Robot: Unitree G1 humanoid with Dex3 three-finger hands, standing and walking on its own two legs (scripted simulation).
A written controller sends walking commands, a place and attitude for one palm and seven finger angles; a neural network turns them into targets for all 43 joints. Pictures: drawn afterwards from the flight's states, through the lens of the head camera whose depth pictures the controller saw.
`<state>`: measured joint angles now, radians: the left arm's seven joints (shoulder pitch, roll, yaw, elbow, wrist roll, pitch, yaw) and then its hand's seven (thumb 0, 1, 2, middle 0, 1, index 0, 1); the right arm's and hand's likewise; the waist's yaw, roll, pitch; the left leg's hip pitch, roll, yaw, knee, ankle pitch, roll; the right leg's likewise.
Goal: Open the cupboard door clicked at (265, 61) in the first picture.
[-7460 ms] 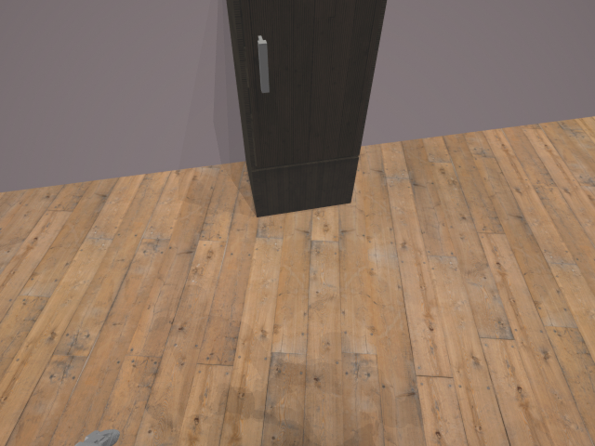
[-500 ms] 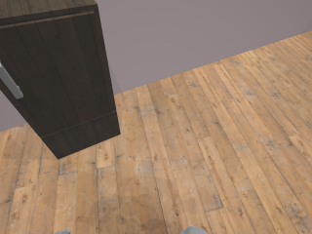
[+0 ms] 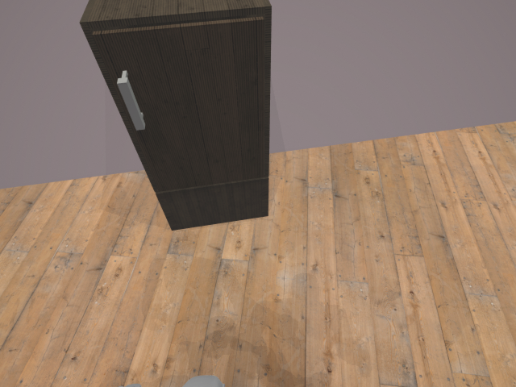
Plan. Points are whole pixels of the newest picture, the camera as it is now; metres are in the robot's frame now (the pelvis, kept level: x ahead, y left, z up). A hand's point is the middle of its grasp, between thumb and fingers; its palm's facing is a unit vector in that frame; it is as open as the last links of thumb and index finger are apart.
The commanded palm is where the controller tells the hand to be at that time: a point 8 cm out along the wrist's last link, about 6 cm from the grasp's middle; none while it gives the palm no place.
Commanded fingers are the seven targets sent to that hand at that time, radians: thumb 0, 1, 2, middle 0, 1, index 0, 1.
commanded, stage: turn to face it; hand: left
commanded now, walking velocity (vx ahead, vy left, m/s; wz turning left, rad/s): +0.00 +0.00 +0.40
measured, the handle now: (132, 100) +0.79 +0.39 -0.03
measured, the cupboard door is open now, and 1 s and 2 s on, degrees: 0 0 0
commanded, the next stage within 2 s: take the last steps up to it in 0.38 s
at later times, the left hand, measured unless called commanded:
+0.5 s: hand out of the picture +0.04 +0.25 -0.16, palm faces +0.20 -0.95 -0.25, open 7.4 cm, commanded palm none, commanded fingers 0.00 0.90 0.90 -0.20 -0.30 -0.20 -0.30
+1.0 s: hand out of the picture -0.08 +0.21 -0.18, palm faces +0.35 -0.93 -0.14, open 7.4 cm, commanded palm none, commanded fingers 0.00 0.90 0.90 -0.20 -0.30 -0.20 -0.30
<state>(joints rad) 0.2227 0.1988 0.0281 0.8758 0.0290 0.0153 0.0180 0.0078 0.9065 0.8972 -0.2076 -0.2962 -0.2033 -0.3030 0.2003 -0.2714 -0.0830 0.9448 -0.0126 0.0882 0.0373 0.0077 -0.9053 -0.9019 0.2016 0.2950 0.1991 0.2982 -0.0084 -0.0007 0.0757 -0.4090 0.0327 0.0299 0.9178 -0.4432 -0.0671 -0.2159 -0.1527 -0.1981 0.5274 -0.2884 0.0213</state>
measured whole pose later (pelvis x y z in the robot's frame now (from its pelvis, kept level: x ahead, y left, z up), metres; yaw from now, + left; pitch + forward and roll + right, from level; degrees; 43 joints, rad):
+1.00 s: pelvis +0.05 +0.08 -0.01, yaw +14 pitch +0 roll +0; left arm 0.46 0.15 0.04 1.14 0.02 -0.02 0.00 0.01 0.91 0.90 -0.20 -0.30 -0.20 -0.30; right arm 0.26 -0.18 -0.05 1.05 -0.02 -0.04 0.01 0.01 -0.91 -0.90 0.20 0.29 0.20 0.30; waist 0.04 -0.03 0.01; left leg -0.29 0.06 0.11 0.56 -0.27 0.01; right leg -0.18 -0.10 -0.10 0.63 -0.43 0.02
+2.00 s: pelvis +0.29 +0.10 -0.01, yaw +12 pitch -1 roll +0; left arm 0.24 0.18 0.04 1.05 0.01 0.04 0.04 0.01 0.91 0.90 -0.20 -0.30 -0.20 -0.30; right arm 0.13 -0.15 -0.02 1.00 -0.01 0.02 -0.02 0.00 -0.91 -0.90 0.20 0.29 0.20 0.30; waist 0.05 -0.04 0.08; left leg -0.26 0.00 0.08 0.53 -0.24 0.04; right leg -0.33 -0.03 -0.09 0.73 -0.45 0.00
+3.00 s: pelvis +0.27 +0.07 -0.01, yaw +12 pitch -1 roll -1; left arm 0.32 0.10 0.00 1.09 0.02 -0.02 0.05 0.01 0.91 0.90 -0.21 -0.30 -0.20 -0.30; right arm 0.32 -0.14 0.00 1.07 -0.02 -0.01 -0.02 0.03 -0.94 -0.90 0.20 0.30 0.20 0.30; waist -0.01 0.02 0.03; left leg -0.34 0.03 0.02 0.61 -0.26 0.01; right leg -0.17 -0.02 -0.05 0.54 -0.36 0.02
